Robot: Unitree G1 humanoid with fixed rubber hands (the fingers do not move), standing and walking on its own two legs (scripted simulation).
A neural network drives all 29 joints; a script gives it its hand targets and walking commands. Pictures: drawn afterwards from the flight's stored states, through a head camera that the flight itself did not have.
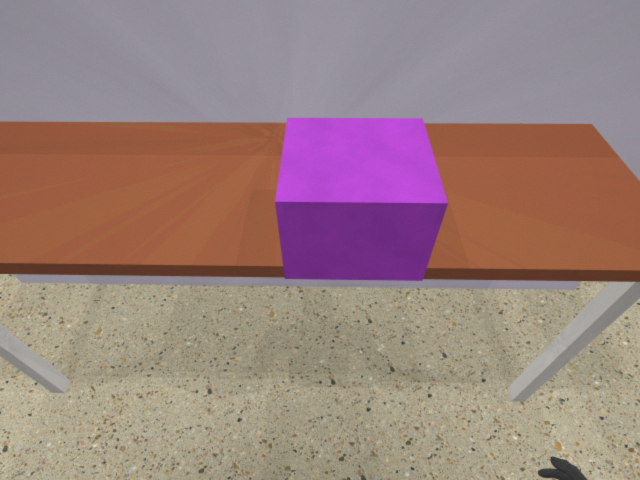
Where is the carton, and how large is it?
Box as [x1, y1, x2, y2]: [275, 118, 447, 280]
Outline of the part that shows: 287,118 275,198 285,278 422,280 447,204 422,118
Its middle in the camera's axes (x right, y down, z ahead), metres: +0.06 -0.07 +0.64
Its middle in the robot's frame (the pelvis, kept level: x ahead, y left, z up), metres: +0.52 -0.05 +0.05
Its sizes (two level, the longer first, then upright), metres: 0.227 0.208 0.173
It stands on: a table, 0.71 m high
